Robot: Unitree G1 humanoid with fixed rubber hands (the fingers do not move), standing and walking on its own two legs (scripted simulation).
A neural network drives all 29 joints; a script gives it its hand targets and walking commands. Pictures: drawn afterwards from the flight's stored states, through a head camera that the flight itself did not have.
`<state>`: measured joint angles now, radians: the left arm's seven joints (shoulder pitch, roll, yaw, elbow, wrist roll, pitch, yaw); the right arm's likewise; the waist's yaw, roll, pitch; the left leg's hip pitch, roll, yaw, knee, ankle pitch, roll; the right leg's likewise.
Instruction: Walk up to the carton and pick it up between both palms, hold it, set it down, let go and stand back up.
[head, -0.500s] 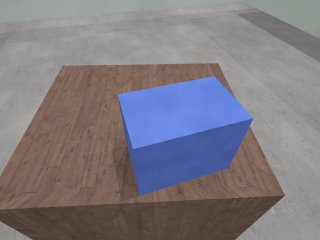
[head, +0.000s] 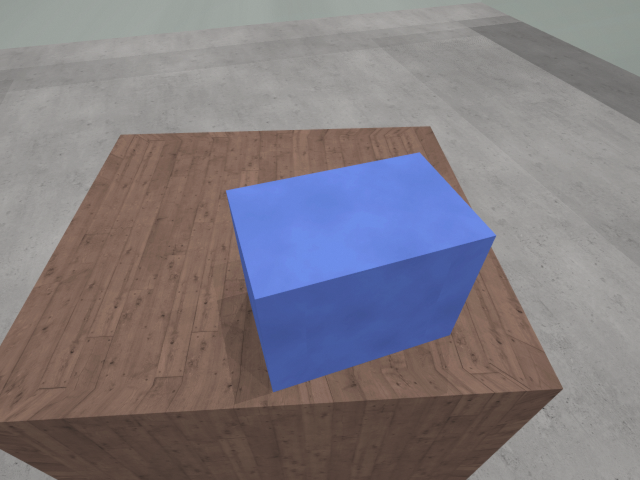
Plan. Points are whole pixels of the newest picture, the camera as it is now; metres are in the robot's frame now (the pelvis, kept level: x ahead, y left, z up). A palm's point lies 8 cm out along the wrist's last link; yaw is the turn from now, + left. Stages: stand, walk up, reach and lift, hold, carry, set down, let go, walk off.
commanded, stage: stand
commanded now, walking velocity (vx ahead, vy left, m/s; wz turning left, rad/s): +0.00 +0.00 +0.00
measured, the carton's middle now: (348, 269) +0.43 -0.02 +0.02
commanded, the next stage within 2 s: none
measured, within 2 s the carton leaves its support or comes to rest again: neither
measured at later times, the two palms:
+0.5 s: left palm out of the picture +0.02 +0.25 -0.13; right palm out of the picture +0.04 -0.26 -0.12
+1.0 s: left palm out of the picture +0.00 +0.24 -0.14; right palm out of the picture +0.02 -0.25 -0.13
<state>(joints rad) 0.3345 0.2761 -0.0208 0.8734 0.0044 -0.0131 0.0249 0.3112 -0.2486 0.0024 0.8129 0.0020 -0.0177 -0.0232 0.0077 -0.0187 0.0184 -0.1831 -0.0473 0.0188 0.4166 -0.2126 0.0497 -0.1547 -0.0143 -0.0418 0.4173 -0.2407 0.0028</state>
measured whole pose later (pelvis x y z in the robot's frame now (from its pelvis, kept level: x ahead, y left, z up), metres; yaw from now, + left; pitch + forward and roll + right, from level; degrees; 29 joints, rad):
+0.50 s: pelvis +0.00 +0.00 +0.00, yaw +0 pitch -1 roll +0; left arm 0.35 0.25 -0.02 0.93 0.00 -0.01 0.03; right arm 0.31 -0.23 0.01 0.90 0.00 -0.02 -0.03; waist 0.01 -0.02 0.02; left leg -0.18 -0.04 0.02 0.40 -0.20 0.04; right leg -0.15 -0.01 -0.04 0.40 -0.23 0.00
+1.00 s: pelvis +0.00 +0.00 +0.00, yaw -1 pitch -1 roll +0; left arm 0.35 0.23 -0.02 0.98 0.00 -0.01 0.04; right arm 0.32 -0.21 0.01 0.96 0.01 -0.02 -0.04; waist 0.01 -0.01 0.02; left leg -0.17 -0.04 0.03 0.39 -0.20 0.04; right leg -0.15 0.00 -0.03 0.39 -0.23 0.00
